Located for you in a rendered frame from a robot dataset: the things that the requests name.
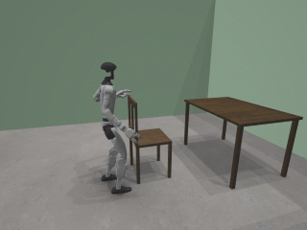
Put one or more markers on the humanoid robot torso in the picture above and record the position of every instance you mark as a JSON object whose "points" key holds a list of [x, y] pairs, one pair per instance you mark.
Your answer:
{"points": [[105, 121]]}

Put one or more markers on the robot right forearm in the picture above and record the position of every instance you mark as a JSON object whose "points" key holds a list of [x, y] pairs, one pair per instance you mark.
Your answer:
{"points": [[111, 117]]}

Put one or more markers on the robot left hand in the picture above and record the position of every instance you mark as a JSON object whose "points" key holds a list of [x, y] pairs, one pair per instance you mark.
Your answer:
{"points": [[123, 93]]}

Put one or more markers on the table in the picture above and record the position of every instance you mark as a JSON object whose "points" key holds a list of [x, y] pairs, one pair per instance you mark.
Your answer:
{"points": [[243, 114]]}

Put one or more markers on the robot right hand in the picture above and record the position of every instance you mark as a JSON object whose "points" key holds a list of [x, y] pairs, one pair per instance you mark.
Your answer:
{"points": [[131, 133]]}

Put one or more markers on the robot left upper arm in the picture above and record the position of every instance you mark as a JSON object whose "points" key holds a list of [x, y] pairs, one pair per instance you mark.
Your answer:
{"points": [[96, 96]]}

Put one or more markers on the chair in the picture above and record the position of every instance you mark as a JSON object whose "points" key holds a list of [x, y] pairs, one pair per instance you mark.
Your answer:
{"points": [[150, 138]]}

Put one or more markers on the robot right upper arm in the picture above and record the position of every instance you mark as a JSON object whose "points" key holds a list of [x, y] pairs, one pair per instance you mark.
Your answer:
{"points": [[108, 92]]}

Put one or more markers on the left robot shin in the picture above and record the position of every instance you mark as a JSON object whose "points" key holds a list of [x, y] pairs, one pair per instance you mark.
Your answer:
{"points": [[110, 164]]}

